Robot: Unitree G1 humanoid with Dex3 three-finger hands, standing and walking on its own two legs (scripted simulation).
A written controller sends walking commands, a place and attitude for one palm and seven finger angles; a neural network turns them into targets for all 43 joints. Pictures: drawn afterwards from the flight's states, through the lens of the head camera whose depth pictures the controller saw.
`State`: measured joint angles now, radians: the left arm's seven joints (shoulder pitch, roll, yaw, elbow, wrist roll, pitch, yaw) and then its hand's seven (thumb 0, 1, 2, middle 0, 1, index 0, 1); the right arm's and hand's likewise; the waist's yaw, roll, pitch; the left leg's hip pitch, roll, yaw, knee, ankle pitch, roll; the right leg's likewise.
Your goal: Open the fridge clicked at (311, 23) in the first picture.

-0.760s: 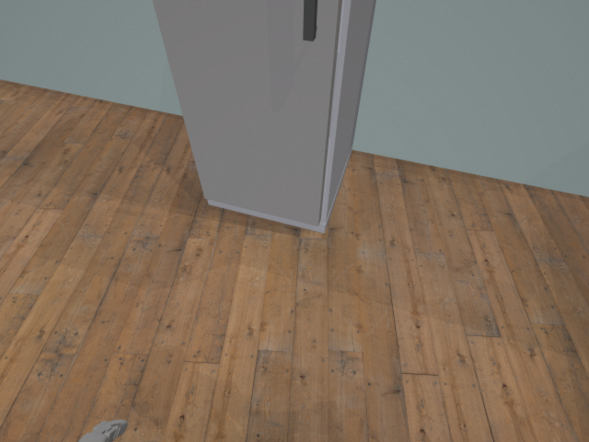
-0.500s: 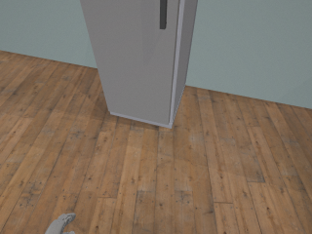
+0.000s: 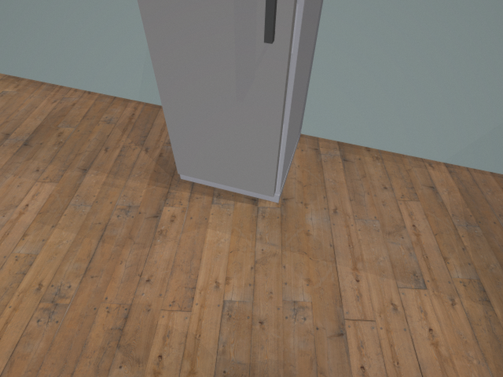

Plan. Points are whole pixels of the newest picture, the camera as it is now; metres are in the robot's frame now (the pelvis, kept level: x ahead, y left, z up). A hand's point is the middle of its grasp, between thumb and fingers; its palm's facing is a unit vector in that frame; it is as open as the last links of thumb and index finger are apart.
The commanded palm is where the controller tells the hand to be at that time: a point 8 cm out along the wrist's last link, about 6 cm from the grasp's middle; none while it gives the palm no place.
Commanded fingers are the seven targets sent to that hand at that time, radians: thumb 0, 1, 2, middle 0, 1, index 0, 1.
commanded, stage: stand and wait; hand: right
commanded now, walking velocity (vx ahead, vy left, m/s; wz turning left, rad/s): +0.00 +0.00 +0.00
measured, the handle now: out of the picture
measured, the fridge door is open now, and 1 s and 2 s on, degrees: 0 0 0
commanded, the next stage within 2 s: look at it before walking up in 0.06 s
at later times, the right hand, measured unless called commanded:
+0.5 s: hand out of the picture +0.06 -0.24 -0.16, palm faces -0.03 +0.94 -0.33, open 7.4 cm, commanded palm none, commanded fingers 0.00 -0.90 -0.90 0.20 0.30 0.20 0.30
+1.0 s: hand out of the picture +0.06 -0.22 -0.17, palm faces -0.08 +0.95 -0.31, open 7.4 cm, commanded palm none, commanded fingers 0.00 -0.90 -0.90 0.20 0.30 0.20 0.30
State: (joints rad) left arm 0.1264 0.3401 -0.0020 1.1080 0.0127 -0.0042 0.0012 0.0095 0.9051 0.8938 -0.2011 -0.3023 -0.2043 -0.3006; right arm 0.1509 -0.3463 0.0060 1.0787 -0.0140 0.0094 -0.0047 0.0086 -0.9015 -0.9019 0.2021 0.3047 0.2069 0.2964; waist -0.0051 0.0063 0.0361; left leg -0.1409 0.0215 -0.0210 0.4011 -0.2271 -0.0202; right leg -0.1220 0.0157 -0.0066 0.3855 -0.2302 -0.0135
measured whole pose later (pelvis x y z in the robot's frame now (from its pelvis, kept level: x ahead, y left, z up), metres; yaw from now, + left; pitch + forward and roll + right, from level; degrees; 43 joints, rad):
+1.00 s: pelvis -0.01 +0.01 -0.01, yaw +5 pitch -1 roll -1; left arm 0.12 0.28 0.01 1.04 0.02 0.01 0.02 0.01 0.91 0.89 -0.20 -0.30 -0.20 -0.30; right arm 0.19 -0.31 -0.01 1.02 -0.02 0.05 -0.01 0.01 -0.90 -0.90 0.20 0.30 0.20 0.30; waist -0.02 0.02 0.04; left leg -0.24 -0.02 -0.10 0.50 -0.24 -0.01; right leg -0.18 -0.02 -0.08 0.47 -0.27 0.00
